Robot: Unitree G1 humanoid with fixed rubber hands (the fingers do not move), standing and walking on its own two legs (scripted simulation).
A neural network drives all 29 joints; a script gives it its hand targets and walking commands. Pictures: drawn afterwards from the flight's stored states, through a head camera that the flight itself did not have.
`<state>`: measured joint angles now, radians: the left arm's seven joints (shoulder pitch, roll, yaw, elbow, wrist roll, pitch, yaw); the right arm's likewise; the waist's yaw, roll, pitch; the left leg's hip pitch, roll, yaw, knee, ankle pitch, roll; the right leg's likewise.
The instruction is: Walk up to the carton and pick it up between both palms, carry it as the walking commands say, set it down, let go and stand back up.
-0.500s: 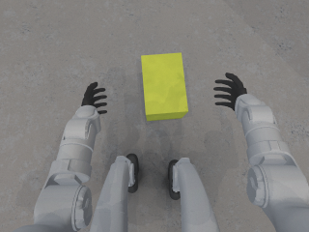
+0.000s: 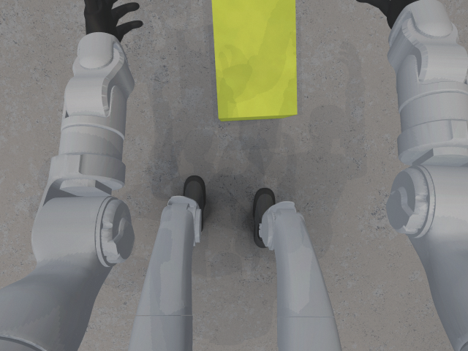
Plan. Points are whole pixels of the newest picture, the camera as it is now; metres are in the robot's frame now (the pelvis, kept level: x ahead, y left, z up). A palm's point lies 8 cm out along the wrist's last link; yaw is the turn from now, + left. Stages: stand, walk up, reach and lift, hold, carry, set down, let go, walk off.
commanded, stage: reach and lift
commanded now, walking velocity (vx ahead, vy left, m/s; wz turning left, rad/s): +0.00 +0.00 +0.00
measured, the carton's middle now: (252, 64) +0.58 -0.04 -0.56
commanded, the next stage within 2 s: none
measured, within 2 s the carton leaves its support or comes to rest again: neither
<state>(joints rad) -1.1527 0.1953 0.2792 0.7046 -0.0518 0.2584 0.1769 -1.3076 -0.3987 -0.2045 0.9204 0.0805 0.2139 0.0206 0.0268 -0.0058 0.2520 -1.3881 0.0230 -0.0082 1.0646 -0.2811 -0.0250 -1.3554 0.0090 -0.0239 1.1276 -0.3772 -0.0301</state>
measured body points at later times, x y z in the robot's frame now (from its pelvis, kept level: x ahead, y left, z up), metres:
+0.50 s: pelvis -0.04 +0.02 -0.06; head +0.34 +0.02 +0.16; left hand +0.54 +0.19 -0.21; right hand +0.58 -0.19 -0.19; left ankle +0.10 +0.14 -0.63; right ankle +0.06 -0.10 -0.63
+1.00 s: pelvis -0.05 +0.00 -0.22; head +0.34 -0.01 +0.00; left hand +0.55 +0.18 -0.37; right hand +0.58 -0.19 -0.35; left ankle +0.09 +0.14 -0.63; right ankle +0.06 -0.10 -0.63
